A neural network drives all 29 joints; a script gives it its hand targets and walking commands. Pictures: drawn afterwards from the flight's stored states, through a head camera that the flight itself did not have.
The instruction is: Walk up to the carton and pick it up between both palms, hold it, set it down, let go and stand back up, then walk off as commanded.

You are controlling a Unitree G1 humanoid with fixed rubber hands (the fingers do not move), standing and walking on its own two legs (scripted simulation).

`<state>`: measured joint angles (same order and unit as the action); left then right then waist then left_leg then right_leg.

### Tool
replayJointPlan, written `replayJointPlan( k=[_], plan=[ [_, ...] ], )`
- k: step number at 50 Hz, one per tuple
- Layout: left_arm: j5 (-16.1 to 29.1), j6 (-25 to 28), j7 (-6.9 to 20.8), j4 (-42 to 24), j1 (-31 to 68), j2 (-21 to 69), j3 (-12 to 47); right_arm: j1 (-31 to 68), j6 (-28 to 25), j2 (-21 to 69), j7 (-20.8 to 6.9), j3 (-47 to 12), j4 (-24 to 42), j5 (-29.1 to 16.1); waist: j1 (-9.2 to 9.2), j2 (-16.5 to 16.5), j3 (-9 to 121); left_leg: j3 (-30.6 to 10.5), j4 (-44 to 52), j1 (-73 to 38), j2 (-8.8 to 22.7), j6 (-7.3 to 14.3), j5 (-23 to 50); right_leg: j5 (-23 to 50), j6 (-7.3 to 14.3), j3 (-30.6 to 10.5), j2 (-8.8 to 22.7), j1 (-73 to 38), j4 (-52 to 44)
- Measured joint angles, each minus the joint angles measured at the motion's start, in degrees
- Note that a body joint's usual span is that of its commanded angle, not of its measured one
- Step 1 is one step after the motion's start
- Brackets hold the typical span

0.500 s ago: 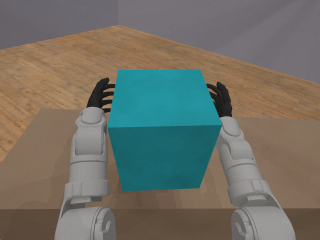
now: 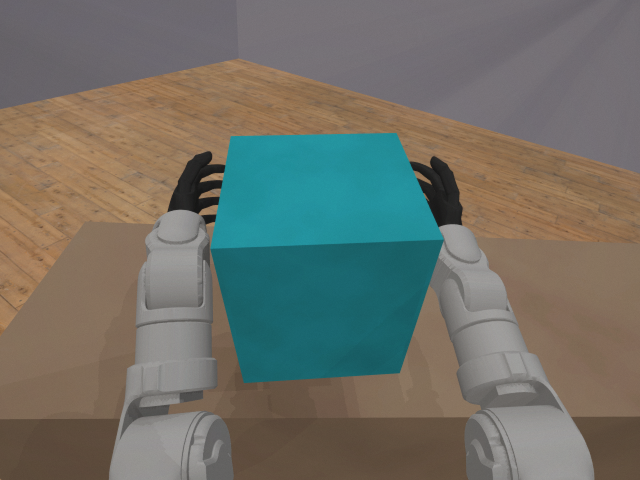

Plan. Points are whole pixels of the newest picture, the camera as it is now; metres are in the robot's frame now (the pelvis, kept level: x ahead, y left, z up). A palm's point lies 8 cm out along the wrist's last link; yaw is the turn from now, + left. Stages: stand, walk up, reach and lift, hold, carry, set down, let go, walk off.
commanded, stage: hold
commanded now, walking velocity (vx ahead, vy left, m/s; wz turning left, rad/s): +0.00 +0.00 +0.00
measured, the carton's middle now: (319, 259) +0.38 -0.02 +0.15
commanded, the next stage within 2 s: none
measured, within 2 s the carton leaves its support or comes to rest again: neither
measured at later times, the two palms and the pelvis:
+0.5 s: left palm (185, 212) +0.37 +0.14 +0.22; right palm (440, 216) +0.37 -0.16 +0.22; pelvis +0.00 +0.00 +0.00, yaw +0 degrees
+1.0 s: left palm (184, 207) +0.37 +0.14 +0.22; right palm (440, 212) +0.37 -0.16 +0.22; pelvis +0.00 +0.00 +0.00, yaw +0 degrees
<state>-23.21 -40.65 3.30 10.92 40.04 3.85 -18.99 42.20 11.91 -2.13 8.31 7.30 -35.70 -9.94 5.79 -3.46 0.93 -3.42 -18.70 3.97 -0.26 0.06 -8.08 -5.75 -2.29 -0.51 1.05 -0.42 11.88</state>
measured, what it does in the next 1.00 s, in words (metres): stands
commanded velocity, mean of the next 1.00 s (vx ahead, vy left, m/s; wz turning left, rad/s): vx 0.00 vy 0.00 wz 0.00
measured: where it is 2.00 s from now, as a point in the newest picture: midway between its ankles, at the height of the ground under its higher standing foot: outside the picture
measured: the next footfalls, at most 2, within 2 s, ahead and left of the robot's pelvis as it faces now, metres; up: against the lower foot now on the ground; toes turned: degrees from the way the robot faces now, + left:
none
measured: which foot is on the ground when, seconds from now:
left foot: down 0.00-1.00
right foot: down 0.00-1.00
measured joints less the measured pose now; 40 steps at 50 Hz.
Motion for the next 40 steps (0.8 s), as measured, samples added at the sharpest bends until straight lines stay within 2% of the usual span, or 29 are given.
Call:
replayJointPlan(
  k=[40],
  plan=[
    [0.1, -1.6, 0.1, -0.7, 1.4, 0.0, -1.0, 2.0, 3.2, -0.5, 0.7, -0.2, 0.6, -1.2, 0.00, 0.2, 0.0, 0.0, 0.0, 0.0, 0.0, 0.0, -0.1, -0.1, 0.0, 0.0, 0.0, 0.0, 0.0]
  ],
)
